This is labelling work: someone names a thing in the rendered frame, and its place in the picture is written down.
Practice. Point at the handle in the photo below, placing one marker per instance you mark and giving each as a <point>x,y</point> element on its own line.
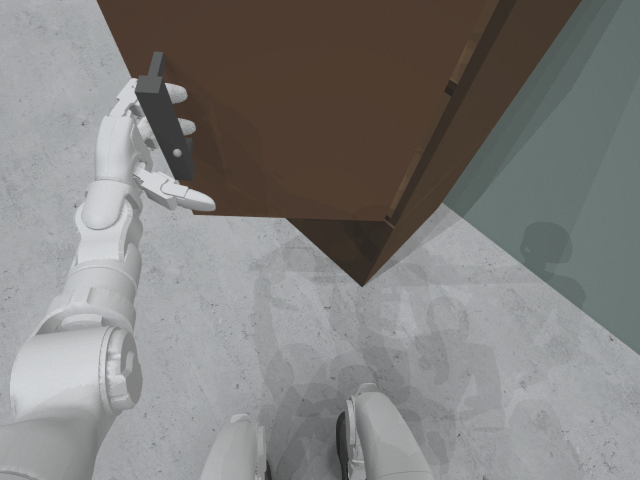
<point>157,106</point>

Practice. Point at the robot left forearm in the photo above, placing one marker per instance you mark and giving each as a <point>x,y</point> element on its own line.
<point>102,282</point>

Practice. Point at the robot left upper arm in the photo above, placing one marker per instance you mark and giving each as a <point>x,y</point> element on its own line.
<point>68,389</point>

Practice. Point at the cupboard door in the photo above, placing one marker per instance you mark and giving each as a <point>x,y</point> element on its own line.
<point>310,109</point>

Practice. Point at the right robot foot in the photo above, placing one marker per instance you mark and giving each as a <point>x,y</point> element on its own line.
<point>342,445</point>

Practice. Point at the right robot thigh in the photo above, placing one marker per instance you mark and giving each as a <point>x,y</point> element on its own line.
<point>389,448</point>

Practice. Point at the robot left hand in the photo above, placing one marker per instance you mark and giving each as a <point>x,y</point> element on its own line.
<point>121,144</point>

